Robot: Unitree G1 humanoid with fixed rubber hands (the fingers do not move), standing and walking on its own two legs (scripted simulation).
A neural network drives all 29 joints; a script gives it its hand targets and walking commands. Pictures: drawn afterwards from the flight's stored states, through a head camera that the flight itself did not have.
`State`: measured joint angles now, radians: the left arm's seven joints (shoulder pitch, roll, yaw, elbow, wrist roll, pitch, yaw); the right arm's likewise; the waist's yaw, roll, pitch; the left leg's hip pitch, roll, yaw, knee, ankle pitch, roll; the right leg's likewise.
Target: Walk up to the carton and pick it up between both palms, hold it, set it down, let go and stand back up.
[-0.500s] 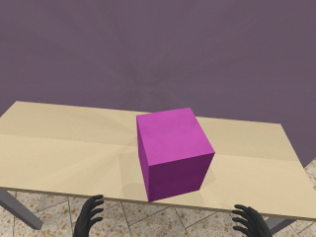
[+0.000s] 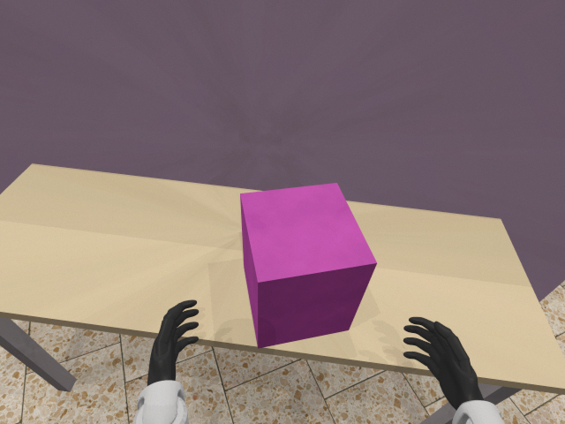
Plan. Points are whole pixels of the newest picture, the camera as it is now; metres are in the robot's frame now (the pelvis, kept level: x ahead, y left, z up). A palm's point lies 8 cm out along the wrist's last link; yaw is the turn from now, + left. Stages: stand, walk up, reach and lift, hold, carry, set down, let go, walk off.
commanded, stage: reach and lift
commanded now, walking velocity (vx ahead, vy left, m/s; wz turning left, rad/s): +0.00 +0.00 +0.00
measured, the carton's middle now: (297, 265) +0.40 +0.02 -0.03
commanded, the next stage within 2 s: none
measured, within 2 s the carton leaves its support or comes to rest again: neither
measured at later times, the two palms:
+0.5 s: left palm (167, 312) +0.25 +0.19 +0.04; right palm (435, 314) +0.29 -0.18 +0.04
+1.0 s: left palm (164, 269) +0.29 +0.20 +0.08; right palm (421, 256) +0.36 -0.16 +0.08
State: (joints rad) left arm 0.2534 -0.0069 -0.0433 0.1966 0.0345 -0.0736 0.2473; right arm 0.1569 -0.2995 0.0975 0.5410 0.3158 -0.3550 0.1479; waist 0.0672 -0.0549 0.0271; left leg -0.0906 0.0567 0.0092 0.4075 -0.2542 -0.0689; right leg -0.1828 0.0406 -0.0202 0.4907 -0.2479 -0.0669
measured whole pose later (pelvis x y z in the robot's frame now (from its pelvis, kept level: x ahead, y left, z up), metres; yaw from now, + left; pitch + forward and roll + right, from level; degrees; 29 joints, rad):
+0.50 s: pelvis +0.01 +0.00 +0.01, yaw -1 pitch -1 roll +1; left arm 0.08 -0.02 0.01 0.06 0.00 0.16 0.22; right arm -0.04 -0.29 0.09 0.40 0.31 -0.14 0.06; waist 0.08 -0.03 0.03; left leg -0.09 0.06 0.02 0.31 -0.20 -0.06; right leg -0.17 0.05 0.00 0.37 -0.18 -0.06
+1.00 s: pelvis -0.01 +0.00 +0.01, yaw -1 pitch +1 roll +0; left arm -0.20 -0.02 0.09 0.05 -0.02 0.44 0.22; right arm -0.38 -0.33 0.09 0.50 0.35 0.06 0.02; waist 0.12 0.00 0.01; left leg -0.16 0.07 0.02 0.33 -0.19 -0.07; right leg -0.23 0.07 0.01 0.35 -0.14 -0.06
